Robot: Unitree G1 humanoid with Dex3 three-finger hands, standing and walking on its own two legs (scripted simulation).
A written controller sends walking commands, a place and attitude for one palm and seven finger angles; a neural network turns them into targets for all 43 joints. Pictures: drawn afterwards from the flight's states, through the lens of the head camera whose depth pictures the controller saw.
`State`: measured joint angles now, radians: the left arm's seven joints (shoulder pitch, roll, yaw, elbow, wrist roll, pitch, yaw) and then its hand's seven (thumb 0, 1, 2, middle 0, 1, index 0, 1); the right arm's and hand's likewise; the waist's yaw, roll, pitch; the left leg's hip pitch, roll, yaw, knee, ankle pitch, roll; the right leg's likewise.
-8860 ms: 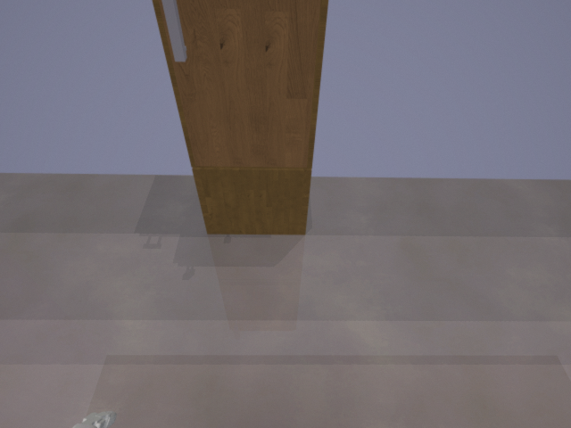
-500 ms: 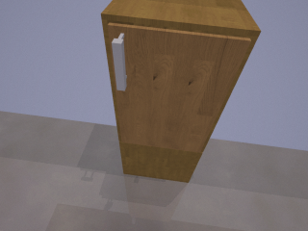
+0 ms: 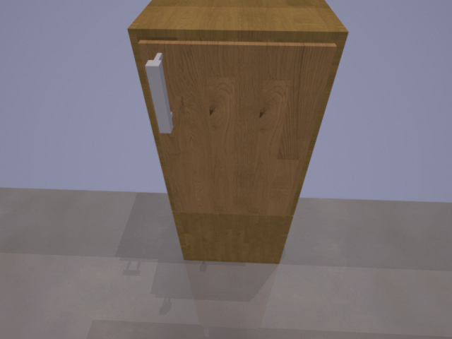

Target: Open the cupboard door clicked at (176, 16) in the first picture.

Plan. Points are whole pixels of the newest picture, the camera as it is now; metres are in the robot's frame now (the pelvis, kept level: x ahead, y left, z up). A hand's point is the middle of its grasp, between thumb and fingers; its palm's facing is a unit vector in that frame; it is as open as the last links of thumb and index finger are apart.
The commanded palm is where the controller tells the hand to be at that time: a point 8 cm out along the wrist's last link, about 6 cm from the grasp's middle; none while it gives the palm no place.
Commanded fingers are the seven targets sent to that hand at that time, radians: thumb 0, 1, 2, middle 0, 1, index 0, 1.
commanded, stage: come to a stop and stand still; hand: left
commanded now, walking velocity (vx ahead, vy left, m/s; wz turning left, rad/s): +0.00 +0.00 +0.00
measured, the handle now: (162, 94) +0.58 +0.16 +0.16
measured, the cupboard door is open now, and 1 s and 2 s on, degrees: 0 0 0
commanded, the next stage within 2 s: look again from close up in 1.08 s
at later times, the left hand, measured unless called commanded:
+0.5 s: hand out of the picture +0.04 +0.19 -0.17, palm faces -0.01 -0.98 -0.19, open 7.4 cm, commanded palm none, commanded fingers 0.00 0.90 0.90 -0.20 -0.30 -0.20 -0.30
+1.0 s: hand out of the picture +0.09 +0.21 -0.16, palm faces -0.02 -0.97 -0.26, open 7.4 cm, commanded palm none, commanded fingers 0.00 0.90 0.90 -0.20 -0.30 -0.20 -0.30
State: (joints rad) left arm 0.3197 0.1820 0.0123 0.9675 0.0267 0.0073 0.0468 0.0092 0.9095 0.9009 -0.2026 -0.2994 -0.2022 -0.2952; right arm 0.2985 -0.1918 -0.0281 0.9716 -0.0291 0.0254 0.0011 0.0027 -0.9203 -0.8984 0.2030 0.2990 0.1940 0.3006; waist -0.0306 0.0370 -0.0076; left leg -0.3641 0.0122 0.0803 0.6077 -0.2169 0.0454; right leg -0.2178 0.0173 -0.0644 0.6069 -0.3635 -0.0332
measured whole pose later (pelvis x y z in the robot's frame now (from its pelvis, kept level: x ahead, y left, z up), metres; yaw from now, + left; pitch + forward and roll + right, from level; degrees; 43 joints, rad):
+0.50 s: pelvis +0.03 +0.00 +0.01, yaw -1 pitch +0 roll +0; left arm 0.30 0.19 0.00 1.04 0.02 -0.01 0.03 0.01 0.91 0.90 -0.20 -0.30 -0.20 -0.30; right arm 0.24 -0.17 0.00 1.05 -0.02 -0.03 -0.01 0.01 -0.91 -0.90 0.21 0.30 0.20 0.30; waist 0.00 -0.03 0.02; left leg -0.31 -0.01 0.10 0.49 -0.20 0.05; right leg -0.17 0.01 -0.04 0.49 -0.33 -0.02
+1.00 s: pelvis +0.05 +0.00 +0.01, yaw -1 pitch +0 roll +1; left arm 0.23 0.25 0.00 1.08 0.02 -0.02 0.02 0.01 0.91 0.90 -0.20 -0.30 -0.20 -0.30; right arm 0.16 -0.23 0.01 1.09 -0.01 -0.03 -0.01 0.01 -0.91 -0.90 0.21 0.30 0.20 0.30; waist 0.01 -0.03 0.01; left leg -0.23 -0.02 0.11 0.43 -0.20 0.04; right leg -0.09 0.00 -0.03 0.42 -0.33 -0.02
